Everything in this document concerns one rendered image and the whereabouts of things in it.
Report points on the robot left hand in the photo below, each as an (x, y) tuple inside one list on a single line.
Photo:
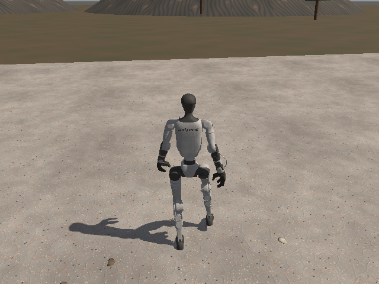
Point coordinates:
[(162, 164)]

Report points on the robot right forearm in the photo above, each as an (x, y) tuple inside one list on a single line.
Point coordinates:
[(217, 160)]

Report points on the left robot upper arm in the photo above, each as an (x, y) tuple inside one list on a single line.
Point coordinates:
[(170, 125)]

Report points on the right robot foot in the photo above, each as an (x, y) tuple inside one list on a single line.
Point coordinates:
[(209, 221)]

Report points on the robot left forearm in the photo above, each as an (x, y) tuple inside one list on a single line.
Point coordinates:
[(162, 154)]

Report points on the robot foot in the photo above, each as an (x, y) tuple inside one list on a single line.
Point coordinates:
[(180, 245), (209, 221)]

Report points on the robot right hand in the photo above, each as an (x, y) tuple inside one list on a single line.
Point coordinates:
[(222, 178)]

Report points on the right robot upper arm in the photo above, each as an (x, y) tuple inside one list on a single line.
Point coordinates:
[(206, 124)]

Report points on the left robot foot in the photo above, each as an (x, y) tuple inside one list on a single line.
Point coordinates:
[(180, 245)]

